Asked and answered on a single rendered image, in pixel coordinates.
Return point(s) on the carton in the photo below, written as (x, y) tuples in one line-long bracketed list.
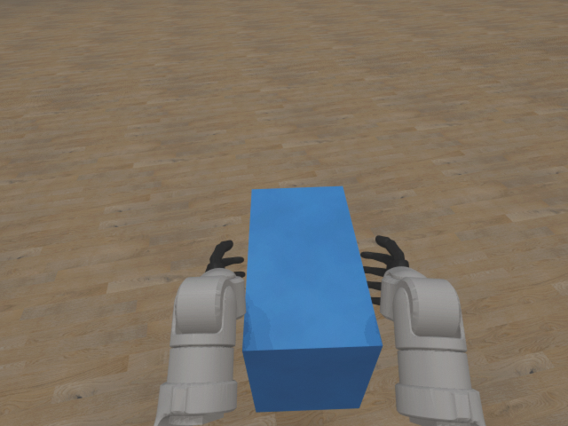
[(310, 337)]

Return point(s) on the right robot hand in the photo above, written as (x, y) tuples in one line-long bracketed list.
[(396, 259)]

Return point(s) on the right robot forearm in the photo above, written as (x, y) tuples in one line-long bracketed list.
[(434, 386)]

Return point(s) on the left robot hand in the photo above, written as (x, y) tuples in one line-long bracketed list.
[(216, 260)]

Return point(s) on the left robot forearm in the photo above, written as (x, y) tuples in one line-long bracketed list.
[(200, 386)]

